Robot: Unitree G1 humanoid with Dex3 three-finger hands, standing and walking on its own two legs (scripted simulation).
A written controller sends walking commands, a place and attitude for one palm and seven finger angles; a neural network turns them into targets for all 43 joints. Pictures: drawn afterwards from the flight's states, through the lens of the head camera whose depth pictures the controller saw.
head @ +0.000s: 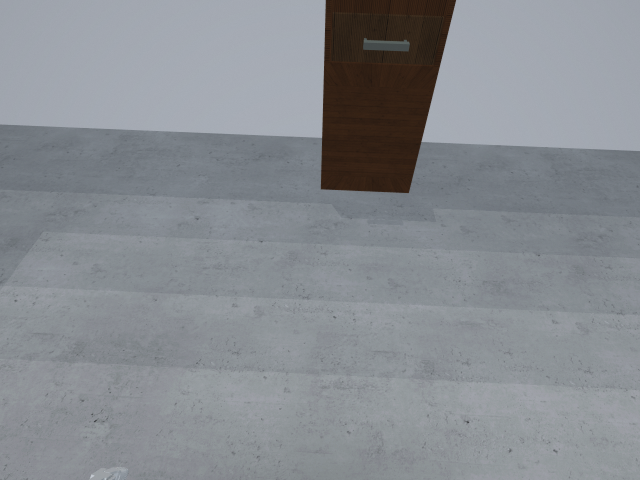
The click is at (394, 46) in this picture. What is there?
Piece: drawer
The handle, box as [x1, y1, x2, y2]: [363, 38, 409, 50]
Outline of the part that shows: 363,49 408,50 409,43 406,40 379,41 367,40 366,38 364,38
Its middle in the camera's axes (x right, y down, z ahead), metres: +0.23 -0.70 +1.38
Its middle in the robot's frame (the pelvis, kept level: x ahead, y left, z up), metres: +1.51 -0.16 -0.06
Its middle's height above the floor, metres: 0.71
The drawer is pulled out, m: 0.00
